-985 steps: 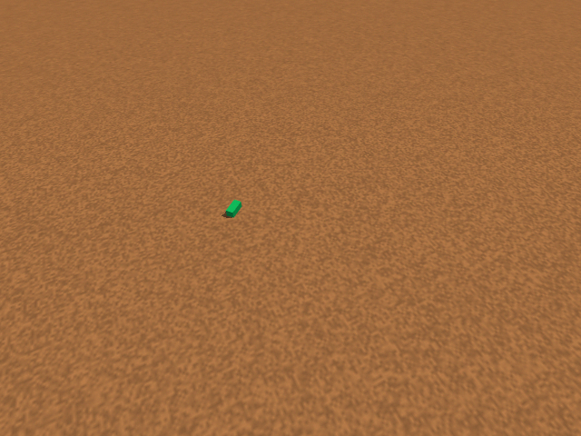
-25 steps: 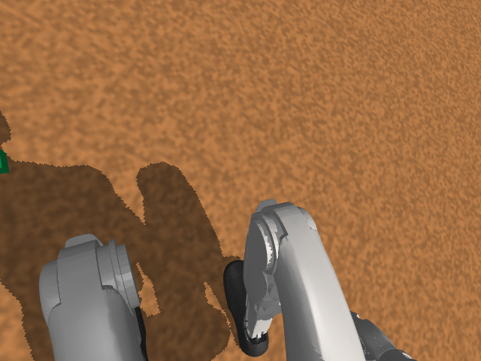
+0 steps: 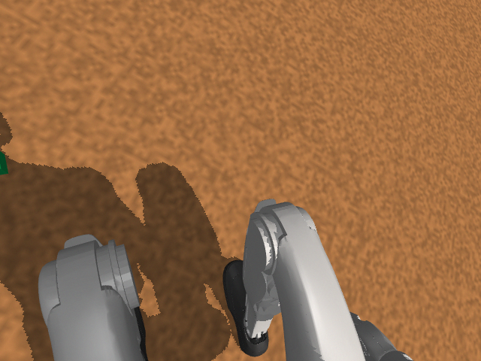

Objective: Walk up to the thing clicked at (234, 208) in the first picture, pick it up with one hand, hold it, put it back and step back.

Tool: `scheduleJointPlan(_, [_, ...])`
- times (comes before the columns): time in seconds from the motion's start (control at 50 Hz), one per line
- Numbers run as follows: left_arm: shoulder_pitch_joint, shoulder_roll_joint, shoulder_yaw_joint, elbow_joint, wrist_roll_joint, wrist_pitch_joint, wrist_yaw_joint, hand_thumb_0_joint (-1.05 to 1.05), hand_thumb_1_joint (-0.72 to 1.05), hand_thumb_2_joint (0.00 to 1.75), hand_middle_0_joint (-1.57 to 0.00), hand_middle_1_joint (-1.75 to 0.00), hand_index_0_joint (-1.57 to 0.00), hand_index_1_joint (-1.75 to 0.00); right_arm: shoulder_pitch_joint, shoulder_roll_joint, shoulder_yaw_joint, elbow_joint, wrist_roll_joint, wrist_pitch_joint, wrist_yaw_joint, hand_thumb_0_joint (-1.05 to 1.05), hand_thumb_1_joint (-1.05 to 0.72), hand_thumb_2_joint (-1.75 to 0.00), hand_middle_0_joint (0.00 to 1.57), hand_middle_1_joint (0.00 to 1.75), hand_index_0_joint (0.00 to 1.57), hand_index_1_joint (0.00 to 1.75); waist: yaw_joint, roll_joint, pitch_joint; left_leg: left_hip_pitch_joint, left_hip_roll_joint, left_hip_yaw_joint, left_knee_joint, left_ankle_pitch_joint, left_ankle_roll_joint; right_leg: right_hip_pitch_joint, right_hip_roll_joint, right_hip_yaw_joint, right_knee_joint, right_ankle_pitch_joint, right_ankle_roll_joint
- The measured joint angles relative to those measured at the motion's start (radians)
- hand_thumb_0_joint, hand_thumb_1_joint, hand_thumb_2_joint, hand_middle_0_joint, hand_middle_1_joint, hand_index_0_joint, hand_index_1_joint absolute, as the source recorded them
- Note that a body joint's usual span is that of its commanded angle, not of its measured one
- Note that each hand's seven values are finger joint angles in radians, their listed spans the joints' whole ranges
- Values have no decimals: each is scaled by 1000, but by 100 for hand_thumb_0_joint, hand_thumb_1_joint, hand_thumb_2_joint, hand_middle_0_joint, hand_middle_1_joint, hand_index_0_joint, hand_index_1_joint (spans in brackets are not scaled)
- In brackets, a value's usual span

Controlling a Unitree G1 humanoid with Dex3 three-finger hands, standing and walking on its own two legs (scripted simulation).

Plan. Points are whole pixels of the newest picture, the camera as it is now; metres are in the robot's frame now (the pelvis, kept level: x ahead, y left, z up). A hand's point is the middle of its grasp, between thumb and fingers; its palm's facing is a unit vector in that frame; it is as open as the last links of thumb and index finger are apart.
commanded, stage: rise first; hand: left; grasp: from above
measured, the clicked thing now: out of the picture +0.46 +0.39 -0.29
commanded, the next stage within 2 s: approach in 0.28 s
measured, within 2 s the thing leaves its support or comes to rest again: neither
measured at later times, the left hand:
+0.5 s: hand out of the picture +0.42 +0.43 -0.15, palm faces -0.44 -0.10 -0.89, open 12.7 cm
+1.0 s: hand out of the picture +0.46 +0.39 -0.14, palm faces -0.47 -0.08 -0.88, open 13.1 cm
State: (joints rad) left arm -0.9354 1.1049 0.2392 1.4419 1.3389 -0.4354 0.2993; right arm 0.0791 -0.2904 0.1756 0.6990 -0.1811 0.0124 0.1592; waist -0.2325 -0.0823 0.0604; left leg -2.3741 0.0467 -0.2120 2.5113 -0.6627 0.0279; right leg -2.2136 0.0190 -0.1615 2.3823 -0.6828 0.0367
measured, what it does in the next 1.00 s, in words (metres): stands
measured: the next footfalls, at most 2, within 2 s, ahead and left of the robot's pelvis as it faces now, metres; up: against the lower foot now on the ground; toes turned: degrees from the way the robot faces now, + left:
none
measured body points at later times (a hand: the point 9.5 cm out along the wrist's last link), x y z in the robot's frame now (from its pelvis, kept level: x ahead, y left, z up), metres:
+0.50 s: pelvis +0.00 +0.00 +0.00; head +0.24 +0.13 +0.36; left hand +0.44 +0.43 -0.10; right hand +0.09 -0.27 -0.08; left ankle +0.08 +0.13 -0.27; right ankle +0.11 -0.12 -0.27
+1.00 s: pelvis +0.00 +0.00 +0.01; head +0.25 +0.09 +0.37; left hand +0.48 +0.39 -0.09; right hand +0.06 -0.27 -0.08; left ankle +0.08 +0.12 -0.27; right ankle +0.11 -0.12 -0.27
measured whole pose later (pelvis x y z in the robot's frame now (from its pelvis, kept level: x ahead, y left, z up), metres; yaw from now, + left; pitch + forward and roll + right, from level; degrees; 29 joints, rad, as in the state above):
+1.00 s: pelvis +0.00 +0.00 +0.01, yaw +0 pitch +31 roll -12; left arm -1.01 1.04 0.16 1.47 1.28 -0.28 0.27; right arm 0.13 -0.30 0.19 0.66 -0.15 0.00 0.15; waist -0.30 -0.03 0.05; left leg -2.37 0.05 -0.19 2.46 -0.66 0.03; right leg -2.23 0.02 -0.14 2.34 -0.67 0.04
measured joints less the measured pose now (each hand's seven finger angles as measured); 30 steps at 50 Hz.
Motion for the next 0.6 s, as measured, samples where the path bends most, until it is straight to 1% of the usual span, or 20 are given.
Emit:
scheduleJointPlan(0.06, [2, 1, 1, -2, 1, -3, -5, 0, -24, 77, -38, -69, -36, -70, -1, -2, -1, 0, 0, 0, -1, 0, -90, -89, 20, 30, 21, 30, 1, 4, 3, -1, -1, 0, -1, 1, 0, 0, -1, 0, -1, 0, 0])
scheduleJointPlan(0.18, [-10, 7, -11, 7, -2, -9, -8, 0, -24, 77, -37, -69, -35, -71, -6, -3, 4, 3, -2, -2, 0, 0, -90, -89, 20, 30, 21, 30, 1, 1, 9, 3, 0, 3, -2, 0, 2, 2, 0, 2, -1, 0, 2])
scheduleJointPlan(0.24, [-10, 10, -4, 10, 0, -15, -5, 0, -24, 77, -37, -69, -35, -71, -7, -2, 6, 1, -3, -2, 0, 0, -90, -89, 20, 30, 21, 30, -2, -3, 12, 4, 0, 0, 0, -1, 1, 3, 2, 0, -1, 0, 2])
scheduleJointPlan(0.32, [-4, 7, 5, -1, 10, -17, 1, 0, -24, 77, -37, -70, -35, -71, -4, -2, 5, 0, -5, 0, -2, 0, -90, -89, 20, 30, 21, 30, 0, -5, 8, 3, 0, -3, 2, -3, 0, 3, 2, -2, -1, -1, 2])
scheduleJointPlan(0.46, [-1, -2, -3, -6, 9, -3, 5, 0, -27, 79, -35, -71, -33, -73, -2, 0, -3, 2, -1, 0, -1, 0, -90, -89, 20, 30, 21, 30, 2, 0, -3, 0, -1, 0, 1, -3, 2, 2, 1, 1, -1, -3, 2])
scheduleJointPlan(0.52, [-9, -10, -24, -3, 7, 3, -1, 0, -29, 81, -34, -73, -32, -74, 0, 1, -7, 3, -1, -2, 0, 0, -90, -89, 20, 30, 21, 30, 4, 3, -8, -2, -2, 4, -1, -2, 3, 0, 0, 3, -2, -3, 3])
scheduleJointPlan(0.6, [-48, -30, -79, 5, 9, 12, 3, 0, -31, 82, -32, -75, -30, -77, 5, 6, -11, 8, -1, -10, 3, 0, -90, -89, 20, 30, 21, 30, 3, -1, -14, -3, -2, 10, -6, -1, 2, -4, -2, 9, -1, -4, 2])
